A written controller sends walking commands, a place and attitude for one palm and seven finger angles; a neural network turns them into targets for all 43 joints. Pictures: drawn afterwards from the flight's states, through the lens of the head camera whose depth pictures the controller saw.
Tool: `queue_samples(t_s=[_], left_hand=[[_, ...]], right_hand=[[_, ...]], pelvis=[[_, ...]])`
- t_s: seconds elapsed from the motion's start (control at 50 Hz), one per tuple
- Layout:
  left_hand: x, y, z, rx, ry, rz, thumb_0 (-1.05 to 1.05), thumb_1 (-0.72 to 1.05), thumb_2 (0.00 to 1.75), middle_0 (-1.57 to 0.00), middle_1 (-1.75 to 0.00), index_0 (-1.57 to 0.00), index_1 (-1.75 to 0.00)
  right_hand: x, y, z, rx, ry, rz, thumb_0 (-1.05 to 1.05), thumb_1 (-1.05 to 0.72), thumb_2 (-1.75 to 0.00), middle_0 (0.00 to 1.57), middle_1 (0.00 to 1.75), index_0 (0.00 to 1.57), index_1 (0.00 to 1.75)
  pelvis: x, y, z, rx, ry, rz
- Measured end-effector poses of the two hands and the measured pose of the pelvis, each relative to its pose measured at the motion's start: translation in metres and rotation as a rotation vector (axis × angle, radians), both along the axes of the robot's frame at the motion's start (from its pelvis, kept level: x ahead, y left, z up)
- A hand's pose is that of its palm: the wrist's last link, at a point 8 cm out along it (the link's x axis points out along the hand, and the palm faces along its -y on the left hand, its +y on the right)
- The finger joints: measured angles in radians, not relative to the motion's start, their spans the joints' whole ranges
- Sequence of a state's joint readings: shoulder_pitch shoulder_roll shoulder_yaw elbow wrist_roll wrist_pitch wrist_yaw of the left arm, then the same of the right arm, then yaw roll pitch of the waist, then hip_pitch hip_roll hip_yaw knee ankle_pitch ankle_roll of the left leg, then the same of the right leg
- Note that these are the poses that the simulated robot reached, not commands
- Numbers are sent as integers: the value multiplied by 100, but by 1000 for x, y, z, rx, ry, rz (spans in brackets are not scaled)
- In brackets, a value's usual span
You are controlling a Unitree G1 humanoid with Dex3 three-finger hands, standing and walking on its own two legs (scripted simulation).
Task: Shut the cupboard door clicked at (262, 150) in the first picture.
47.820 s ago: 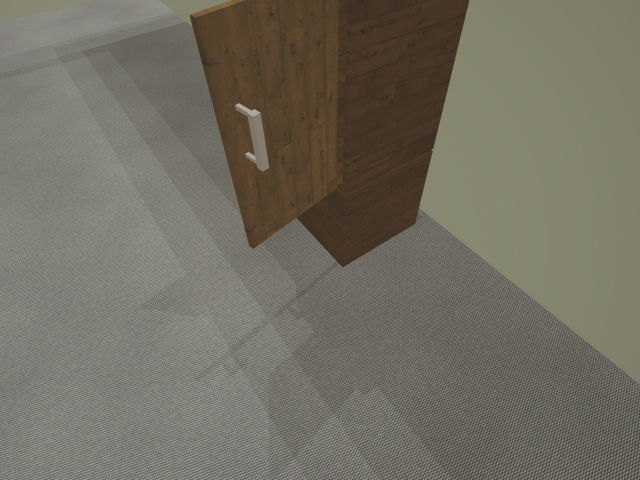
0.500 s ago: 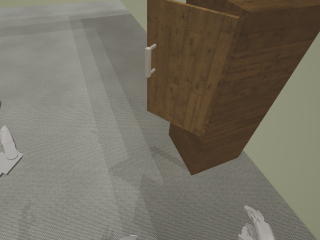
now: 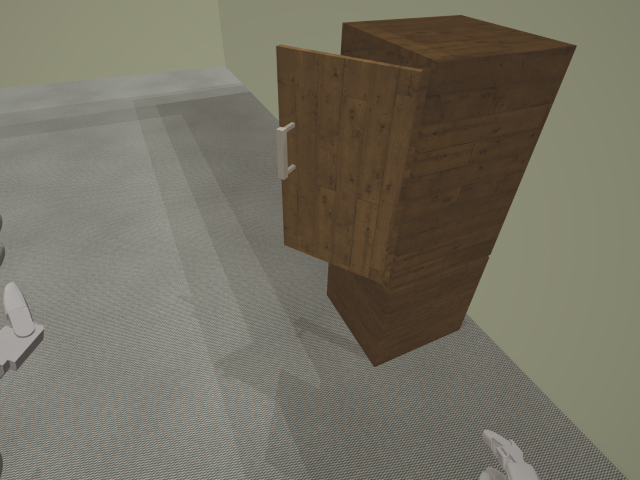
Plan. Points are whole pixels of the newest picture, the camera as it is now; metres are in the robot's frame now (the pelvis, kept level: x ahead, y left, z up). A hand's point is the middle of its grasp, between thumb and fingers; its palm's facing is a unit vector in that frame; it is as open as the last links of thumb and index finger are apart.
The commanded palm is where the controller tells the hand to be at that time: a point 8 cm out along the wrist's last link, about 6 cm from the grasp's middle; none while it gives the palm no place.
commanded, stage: stop stepping back and stand still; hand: left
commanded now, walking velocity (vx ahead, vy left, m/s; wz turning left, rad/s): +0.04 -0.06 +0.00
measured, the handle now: (286, 151) +0.89 +0.11 +0.02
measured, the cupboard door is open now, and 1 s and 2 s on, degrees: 35 35 35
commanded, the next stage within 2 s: let the arm hang, fingers relaxed in 1.52 s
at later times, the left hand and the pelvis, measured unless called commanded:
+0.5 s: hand (46, 339) +0.19 +0.26 +0.18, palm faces +0.33 -0.78 -0.53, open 7.4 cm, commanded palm +0.15 +0.30 +0.19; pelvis -0.02 +0.02 +0.01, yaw -5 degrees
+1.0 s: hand (55, 308) +0.23 +0.27 +0.18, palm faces +0.33 -0.82 -0.47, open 7.4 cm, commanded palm +0.18 +0.32 +0.19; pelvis +0.00 +0.03 +0.01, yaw -6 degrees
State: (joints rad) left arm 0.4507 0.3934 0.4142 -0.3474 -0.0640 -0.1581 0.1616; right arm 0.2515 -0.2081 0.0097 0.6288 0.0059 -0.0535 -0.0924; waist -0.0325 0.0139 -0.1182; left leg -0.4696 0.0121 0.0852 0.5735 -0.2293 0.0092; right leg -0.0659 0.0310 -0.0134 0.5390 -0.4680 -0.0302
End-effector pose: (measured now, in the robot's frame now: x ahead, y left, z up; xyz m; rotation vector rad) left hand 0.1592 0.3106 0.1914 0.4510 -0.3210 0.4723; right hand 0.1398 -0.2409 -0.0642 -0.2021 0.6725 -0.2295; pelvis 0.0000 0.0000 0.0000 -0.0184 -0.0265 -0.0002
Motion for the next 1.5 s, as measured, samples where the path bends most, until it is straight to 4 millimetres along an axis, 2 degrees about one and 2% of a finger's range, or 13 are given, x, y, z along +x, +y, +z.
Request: queue_samples(t_s=[0.1,0.18,0.26,0.36,0.44,0.56,0.68,0.76,0.86,0.96,1.18,1.5], left_hand=[[-5,-2,-9,-31,-7,-62,1,89,90,-21,-30,-21,-30],[2,9,-8,13,-49,-93,1,89,90,-21,-30,-21,-30],[11,16,1,65,7,-106,1,89,90,-21,-30,-21,-30],[8,3,20,127,64,-164,1,89,90,-21,-30,-21,-30],[0,-9,22,155,121,-168,1,89,90,-21,-30,-21,-30],[-3,-9,5,92,175,-71,1,89,90,-21,-30,-21,-30],[9,-10,-10,-13,114,-32,1,89,90,-21,-30,-21,-30],[22,-13,-9,-21,53,-83,1,89,90,-21,-30,-21,-30],[32,-10,1,44,67,-136,1,89,90,-21,-30,-21,-30],[36,-1,8,101,104,-150,1,89,90,-21,-30,-21,-30],[33,22,-9,29,180,-107,1,89,90,-21,-30,-21,-30],[31,36,-2,44,150,-126,1,89,90,-21,-30,-21,-30]], right_hand=[[-29,-2,4,-53,90,-14,1,-91,-90,21,30,21,30],[-41,1,-3,-104,134,-30,1,-91,-90,21,30,20,30],[-48,19,-3,-59,127,-39,1,-91,-90,20,30,20,29],[-53,44,0,35,112,-23,1,-91,-90,21,30,20,29],[-49,48,-6,87,100,-17,1,-90,-90,21,30,21,30],[-44,28,-20,92,141,-17,1,-90,-90,21,30,21,30],[-36,-1,-10,2,139,-31,1,-91,-90,21,30,21,30],[-24,-10,-3,-53,111,-47,1,-91,-90,21,30,20,29],[-10,-2,11,-42,53,-70,1,-91,-90,20,30,20,29],[-4,18,9,2,43,-60,1,-91,-90,20,30,20,29],[-16,56,-6,44,125,-37,1,-91,-90,21,30,21,30],[-13,59,8,2,79,-40,1,-91,-90,21,30,21,30]], pelvis=[[-2,9,4,4,5,-32],[-7,23,-6,-7,13,-10],[-20,29,2,0,6,-48],[-22,27,14,-4,17,-77],[-19,21,15,14,26,-83],[-14,13,12,22,17,-94],[-4,10,11,30,1,-82],[0,14,6,11,-9,-72],[3,20,9,18,6,-97],[4,29,11,9,26,-103],[7,47,14,5,36,-101],[4,61,16,0,45,-93]])
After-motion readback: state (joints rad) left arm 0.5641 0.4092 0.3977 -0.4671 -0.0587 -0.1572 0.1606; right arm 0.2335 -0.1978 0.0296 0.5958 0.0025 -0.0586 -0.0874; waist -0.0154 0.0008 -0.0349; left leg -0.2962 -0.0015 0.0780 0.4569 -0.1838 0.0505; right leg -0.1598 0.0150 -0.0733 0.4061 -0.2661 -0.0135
